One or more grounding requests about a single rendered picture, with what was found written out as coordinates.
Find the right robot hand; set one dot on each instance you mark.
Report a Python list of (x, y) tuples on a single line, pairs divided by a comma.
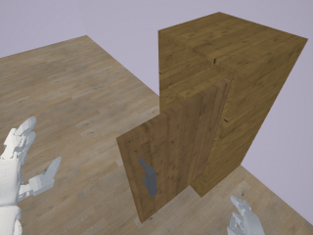
[(248, 221)]

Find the robot left forearm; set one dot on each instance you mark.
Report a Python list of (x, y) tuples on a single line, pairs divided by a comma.
[(9, 220)]

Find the cupboard door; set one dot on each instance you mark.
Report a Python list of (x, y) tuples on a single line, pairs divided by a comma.
[(176, 144)]

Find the left robot hand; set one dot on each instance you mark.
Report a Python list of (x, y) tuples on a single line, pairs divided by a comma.
[(16, 145)]

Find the handle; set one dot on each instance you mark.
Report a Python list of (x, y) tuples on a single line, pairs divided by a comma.
[(151, 178)]

